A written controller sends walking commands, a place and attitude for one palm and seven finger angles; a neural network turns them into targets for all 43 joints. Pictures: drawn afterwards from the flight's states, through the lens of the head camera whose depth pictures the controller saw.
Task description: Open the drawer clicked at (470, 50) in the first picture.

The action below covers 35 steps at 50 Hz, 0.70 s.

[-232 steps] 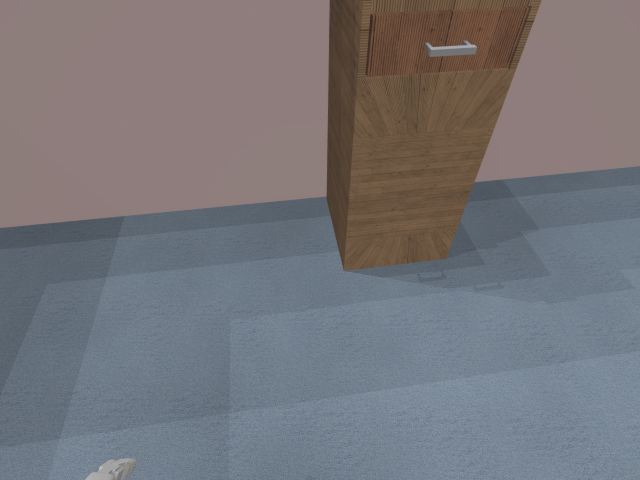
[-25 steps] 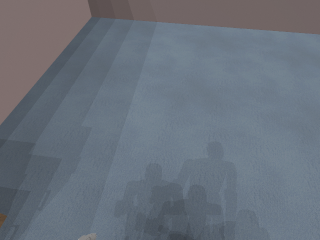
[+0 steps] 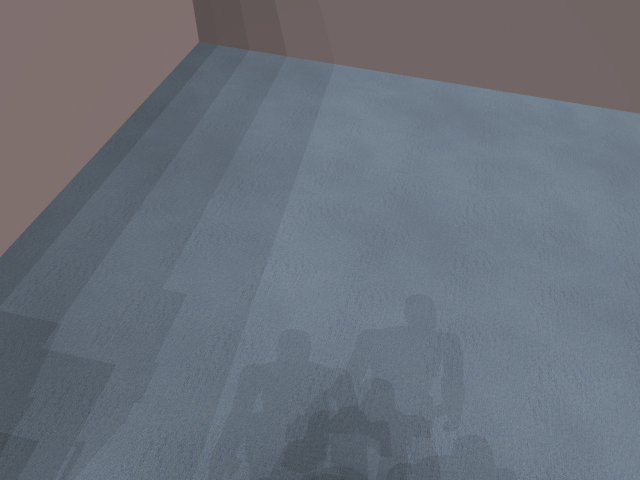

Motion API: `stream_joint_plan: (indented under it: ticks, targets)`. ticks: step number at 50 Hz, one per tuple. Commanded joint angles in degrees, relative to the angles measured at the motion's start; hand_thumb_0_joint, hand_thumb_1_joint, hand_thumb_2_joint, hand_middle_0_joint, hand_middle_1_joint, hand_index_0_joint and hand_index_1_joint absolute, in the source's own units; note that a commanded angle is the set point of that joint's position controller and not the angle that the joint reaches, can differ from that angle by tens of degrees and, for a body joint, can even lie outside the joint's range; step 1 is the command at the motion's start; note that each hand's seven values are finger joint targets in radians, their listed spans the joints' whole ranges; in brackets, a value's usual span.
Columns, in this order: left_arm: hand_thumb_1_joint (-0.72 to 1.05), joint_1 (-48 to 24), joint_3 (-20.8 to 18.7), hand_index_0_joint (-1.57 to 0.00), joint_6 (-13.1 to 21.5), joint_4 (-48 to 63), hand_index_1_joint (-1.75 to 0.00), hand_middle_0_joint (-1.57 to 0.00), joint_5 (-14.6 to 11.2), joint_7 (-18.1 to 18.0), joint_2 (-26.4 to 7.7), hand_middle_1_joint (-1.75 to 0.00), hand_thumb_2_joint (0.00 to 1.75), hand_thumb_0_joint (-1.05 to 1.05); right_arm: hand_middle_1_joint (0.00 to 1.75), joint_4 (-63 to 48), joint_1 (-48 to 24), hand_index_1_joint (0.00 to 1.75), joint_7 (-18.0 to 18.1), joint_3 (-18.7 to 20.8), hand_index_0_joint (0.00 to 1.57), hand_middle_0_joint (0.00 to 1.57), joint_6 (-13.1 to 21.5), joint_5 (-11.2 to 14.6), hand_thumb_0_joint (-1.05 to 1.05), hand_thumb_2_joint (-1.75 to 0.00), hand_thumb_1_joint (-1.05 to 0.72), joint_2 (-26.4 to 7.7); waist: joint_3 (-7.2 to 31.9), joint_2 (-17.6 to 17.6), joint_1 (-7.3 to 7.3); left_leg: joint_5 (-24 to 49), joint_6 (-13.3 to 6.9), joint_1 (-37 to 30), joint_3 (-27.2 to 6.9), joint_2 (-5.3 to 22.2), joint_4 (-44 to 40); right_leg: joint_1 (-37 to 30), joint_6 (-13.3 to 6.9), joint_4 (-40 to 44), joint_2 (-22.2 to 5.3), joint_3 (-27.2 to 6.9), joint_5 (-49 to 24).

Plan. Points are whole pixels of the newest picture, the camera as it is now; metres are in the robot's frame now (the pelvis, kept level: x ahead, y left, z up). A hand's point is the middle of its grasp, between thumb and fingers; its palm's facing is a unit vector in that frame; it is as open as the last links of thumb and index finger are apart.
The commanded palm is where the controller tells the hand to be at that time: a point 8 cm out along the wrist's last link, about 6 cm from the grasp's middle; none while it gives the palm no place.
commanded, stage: turn to face it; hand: left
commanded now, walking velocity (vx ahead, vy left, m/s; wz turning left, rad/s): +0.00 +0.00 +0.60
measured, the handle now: out of the picture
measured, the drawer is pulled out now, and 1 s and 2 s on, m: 0.00 0.00 0.00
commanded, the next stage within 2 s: none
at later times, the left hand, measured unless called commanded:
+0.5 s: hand out of the picture +0.10 +0.14 -0.14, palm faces +0.32 -0.91 -0.25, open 7.4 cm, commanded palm none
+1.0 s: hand out of the picture -0.06 +0.19 -0.17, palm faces +0.61 -0.76 -0.24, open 7.4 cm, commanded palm none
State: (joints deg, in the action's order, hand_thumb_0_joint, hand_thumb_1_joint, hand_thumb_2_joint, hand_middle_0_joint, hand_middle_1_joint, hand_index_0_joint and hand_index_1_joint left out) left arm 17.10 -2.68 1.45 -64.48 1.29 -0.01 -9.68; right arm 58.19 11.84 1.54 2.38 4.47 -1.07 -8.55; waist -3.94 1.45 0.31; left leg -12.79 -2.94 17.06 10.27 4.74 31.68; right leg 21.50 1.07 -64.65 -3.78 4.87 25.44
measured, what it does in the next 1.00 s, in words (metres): steps on the spot, turning left: right foot, then left foot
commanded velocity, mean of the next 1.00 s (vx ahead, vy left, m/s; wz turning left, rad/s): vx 0.00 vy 0.00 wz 0.60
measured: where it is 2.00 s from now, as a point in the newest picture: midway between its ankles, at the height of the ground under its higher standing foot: outside the picture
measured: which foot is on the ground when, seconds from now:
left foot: down 0.00-0.30, up 0.32-0.78, down 0.80-1.00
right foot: up 0.00-0.28, down 0.30-0.80, up 0.82-1.00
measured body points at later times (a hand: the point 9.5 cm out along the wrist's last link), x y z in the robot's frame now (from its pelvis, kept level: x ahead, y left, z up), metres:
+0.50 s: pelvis +0.05 -0.06 +0.01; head +0.07 -0.09 +0.45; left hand +0.08 +0.19 -0.12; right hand +0.16 -0.30 -0.16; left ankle +0.00 +0.07 -0.64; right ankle +0.10 -0.14 -0.73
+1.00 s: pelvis +0.02 -0.03 +0.00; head +0.03 +0.02 +0.45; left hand -0.09 +0.23 -0.15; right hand +0.25 -0.17 -0.12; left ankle -0.02 +0.06 -0.73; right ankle +0.10 -0.17 -0.65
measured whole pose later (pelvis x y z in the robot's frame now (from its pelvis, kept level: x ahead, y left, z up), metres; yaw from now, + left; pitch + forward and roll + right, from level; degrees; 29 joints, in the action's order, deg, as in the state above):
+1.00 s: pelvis +0.02 -0.03 +0.00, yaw +35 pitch +0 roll -2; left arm 11.4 -4.6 -3.4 -53.4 1.3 -0.1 -15.4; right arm 51.7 7.9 -0.4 2.4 -1.4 -1.0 -12.1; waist -4.8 1.3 1.3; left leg -14.0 -2.6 16.0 1.6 0.5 29.8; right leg 28.6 5.7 -63.6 -6.7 2.9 22.6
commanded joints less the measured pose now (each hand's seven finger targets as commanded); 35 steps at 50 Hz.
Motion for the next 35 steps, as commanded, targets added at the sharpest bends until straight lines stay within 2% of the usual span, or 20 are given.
stream_joint_plan:
  ticks: [1,4,7,9,11,12,13,14,15,16,17,18,19,20,22,27,31,34,35]
  targets:
    - [0.9,1.78,-0.82,-0.2,-0.41,4.65,-0.3,-0.2,-0.3,-0.62,-0.95,-0.3,0.9,0.0,0.3,0.33,6.15,0.3,-0.03,0.99,0.2,0.2,-0.59,0.2,0.0,-0.9,-0.9,-7.58,5.05,-9.14,0.35,33.47,-4.6,-4.58,-11.8,11.32,-14.45,3.11,2.37,3.19,-2.1,-1.57,-5.24]
    - [0.9,-1.02,-1.4,-0.2,-1.53,7.09,-0.3,-0.2,-0.4,-0.91,-1.85,-0.3,0.9,0.0,0.3,-0.52,5.85,0.3,-0.3,1.73,0.2,0.2,-1.74,-0.04,0.0,-0.9,-0.9,-9.18,5.77,-7.09,0.27,27.55,-6.11,-4.1,-14.53,11.6,-14.69,4.03,3.23,7.23,-1.96,-1.78,-6.23]
    - [0.9,-5.63,-1.67,-0.2,-2.02,9.95,-0.3,-0.2,-0.48,-1.08,-2.09,-0.3,0.9,0.0,0.3,-0.95,5.76,0.3,-0.6,2.59,0.2,0.2,-2.9,-0.32,0.0,-0.9,-0.9,-10.18,5.38,-9.29,-0.93,20.82,-6.32,-4.37,-16.62,10.59,-14.24,3.67,3.72,14.07,-1.24,-1.28,-5.63]
    - [0.9,-7.22,-1.72,-0.2,-1.98,11.39,-0.3,-0.2,-0.6,-1.2,-2.44,-0.3,0.9,0.0,0.3,-1.24,5.59,0.3,-0.7,2.87,0.2,0.2,-3.59,-0.49,0.0,-0.9,-0.9,-10.27,5.06,-9.94,-1.23,19.44,-6.39,-3.34,-19.09,10.19,-13.31,1.55,3.59,19.08,-0.25,-1.18,-4.74]
    - [0.9,-6.84,-1.84,-0.2,-1.77,12.11,-0.3,-0.2,-0.79,-1.4,-2.76,-0.3,0.9,0.0,0.3,-1.92,4.83,0.3,-0.77,3.4,0.2,0.2,-4.27,-0.51,0.0,-0.9,-0.9,-10.87,5.22,-11.03,-0.91,19.09,-5.97,-1.98,-21.09,9.75,-11.28,-2.53,3.3,24.51,1.04,-0.6,-5.11]
    - [0.9,-5.16,-1.92,-0.2,-1.58,12.11,-0.3,-0.2,-0.91,-1.46,-3.14,-0.3,0.9,0.0,0.3,-2.4,3.91,0.3,-0.79,3.63,0.2,0.2,-4.52,-0.41,0.0,-0.9,-0.9,-11.2,5.93,-10.76,0.2,18.61,-5.15,-1.08,-21.34,9.03,-9.21,-5.79,3.2,29.57,1.38,-0.58,-7.77]
    - [0.9,-3.08,-2.18,-0.2,-1.2,11.61,-0.3,-0.2,-0.84,-1.58,-4.19,-0.3,0.9,0.0,0.3,-2.91,2.93,0.3,-0.94,3.84,0.2,0.2,-4.71,-0.13,0.0,-0.9,-0.9,-10.9,6.08,-8.53,1.36,15.55,-3.33,2.36,-20.65,7.5,-6.31,-11.57,3.03,36.39,1.15,-0.34,-13.88]
    - [0.9,-1.12,-2.65,-0.2,-0.58,11.5,-0.3,-0.2,-0.52,-1.83,-6.72,-0.3,0.9,0.0,0.3,-3.55,3.38,0.3,-1.25,3.76,0.2,0.2,-4.75,0.24,0.0,-0.9,-0.9,-9.09,7.31,-1.93,2.2,6.43,0.09,8.05,-17.84,3.36,-1.11,-19.51,2.23,43.52,-3.69,-4.42,-18.04]
    - [0.9,0.14,-3.89,-0.2,-0.13,11.87,-0.3,-0.2,0.46,-2.46,-13.17,-0.3,0.9,0.0,0.3,-5.2,4.93,0.3,-1.55,2.98,0.2,0.2,-4.87,0.51,0.0,-0.9,-0.9,-4.28,8.8,17.06,2.46,-15.38,5.04,18.99,-7.88,-5.34,13.42,-26.5,-2.71,48.35,-20.31,-18.98,-24.06]
    - [0.9,0.9,-3.79,-0.2,-0.59,12.74,-0.3,-0.2,-0.06,-2.38,-14.77,-0.3,0.9,0.0,0.3,-6.19,3.77,0.3,-1.32,3.65,0.2,0.2,-5.42,-0.04,0.0,-0.9,-0.9,-6.81,9.15,16.97,3.2,-23.17,5.29,18.09,-9.66,-4.68,25.42,-19.31,-7.81,48.88,-26.74,-21.75,-26.55]
    - [0.9,-3.17,-3.34,-0.2,-0.7,13.97,-0.3,-0.2,-0.06,-2.44,-12.21,-0.3,0.9,0.0,0.3,-5.36,4.37,0.3,-1.63,4.19,0.2,0.2,-6.31,-0.13,0.0,-0.9,-0.9,-7.49,6.34,9.84,1.1,-18.47,5.23,16.8,-12.05,-3.17,33.29,-12.83,-8.44,50.63,-24.16,-17.13,-17.75]
    - [0.9,-7.28,-3.24,-0.2,-0.84,14.86,-0.3,-0.2,-0.16,-2.69,-10.45,-0.3,0.9,0.0,0.3,-4.81,4.05,0.3,-1.97,4.33,0.2,0.2,-7.14,-0.16,0.0,-0.9,-0.9,-6.87,3.35,10.62,-0.54,-15.5,5.4,16.71,-11.69,-1.86,36.24,-8.46,-6.59,52.02,-21.64,-14.67,-11.37]
    - [0.9,-9.46,-2.44,-0.2,-0.87,15.63,-0.3,-0.2,-0.16,-2.51,-9.18,-0.3,0.9,0.0,0.3,-4.02,4.64,0.3,-2.3,4.14,0.2,0.2,-7.36,-0.5,0.0,-0.9,-0.9,-6.66,1.5,8.55,-1.74,-11.69,5.83,16.67,-10.63,-1.06,38.62,-7.21,-5.32,50.83,-18.29,-10.24,-11.94]
    - [0.9,-9.74,-1.91,-0.2,-0.59,15.85,-0.3,-0.2,-0.28,-2.33,-7.61,-0.3,0.9,0.0,0.3,-3.71,5.15,0.3,-2.55,4.03,0.2,0.2,-7.41,-0.59,0.0,-0.9,-0.9,-6.49,1.03,8.15,-2.09,-8.95,6.29,16.84,-9.99,-0.79,39.31,-7.19,-4.62,49.86,-16.25,-6.09,-15.8]
    - [0.9,-8.26,-1.79,-0.2,-0.42,15.62,-0.3,-0.2,-0.19,-2.24,-7.52,-0.3,0.9,0.0,0.3,-4.11,4.9,0.3,-2.7,3.94,0.2,0.2,-7.67,-0.48,0.0,-0.9,-0.9,-6.35,1.65,8.55,-1.82,-6.83,7.0,17.12,-9.3,-0.91,39.16,-9.42,-4.79,48.88,-15.39,-2.22,-19.01]
    - [0.9,-3.5,-2.32,-0.2,-0.67,14.6,-0.3,-0.2,0.25,-2.22,-9.11,-0.3,0.9,0.0,0.3,-6.74,-1.24,0.3,-2.95,3.69,0.2,0.2,-8.12,-0.4,0.0,-0.9,-0.9,-7.03,2.24,7.55,0.67,-8.4,7.96,16.78,-7.55,-0.2,31.33,-13.88,-6.62,48.19,-17.49,-0.19,-21.94]
    - [0.9,-2.94,-2.7,-0.2,-1.22,14.48,-0.3,-0.2,0.62,-1.98,-11.72,-0.3,0.9,0.0,0.3,-8.72,-4.97,0.3,-3.25,3.27,0.2,0.2,-7.98,-0.09,0.0,-0.9,-0.9,-7.62,2.77,8.66,1.4,-10.5,7.53,13.18,-5.51,-0.15,23.32,-13.83,-7.38,47.03,-19.2,1.87,-22.42]
    - [0.9,-2.71,-3.28,-0.2,-1.58,14.5,-0.3,-0.2,0.85,-1.77,-13.62,-0.3,0.9,0.0,0.3,-10.0,-5.88,0.3,-3.32,2.69,0.2,0.2,-7.25,0.25,0.0,-0.9,-0.9,-7.87,5.02,10.33,1.96,-12.19,6.61,8.98,-3.47,-0.56,14.37,-15.62,-7.55,43.42,-20.31,3.36,-26.77]
    - [0.9,-2.89,-3.56,-0.2,-1.67,14.42,-0.3,-0.2,0.82,-1.69,-14.08,-0.3,0.9,0.0,0.3,-10.2,-5.06,0.3,-3.25,2.56,0.2,0.2,-6.91,0.33,0.0,-0.9,-0.9,-8.15,6.63,10.42,1.74,-11.95,6.14,7.38,-3.2,-0.55,11.54,-16.48,-7.4,41.78,-20.76,3.76,-27.89]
